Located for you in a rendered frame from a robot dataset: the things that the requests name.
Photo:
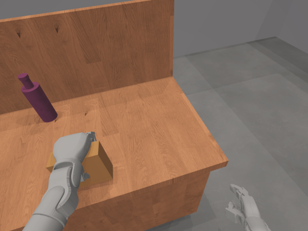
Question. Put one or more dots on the table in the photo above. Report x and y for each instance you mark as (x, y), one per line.
(106, 69)

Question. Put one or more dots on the robot right forearm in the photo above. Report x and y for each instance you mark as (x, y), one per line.
(255, 224)

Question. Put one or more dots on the robot left hand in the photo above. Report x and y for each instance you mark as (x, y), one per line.
(74, 146)

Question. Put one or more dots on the robot right hand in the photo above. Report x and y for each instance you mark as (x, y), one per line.
(237, 212)

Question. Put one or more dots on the sponge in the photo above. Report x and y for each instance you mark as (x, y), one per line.
(96, 163)

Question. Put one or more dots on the robot left forearm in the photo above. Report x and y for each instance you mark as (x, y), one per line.
(60, 200)

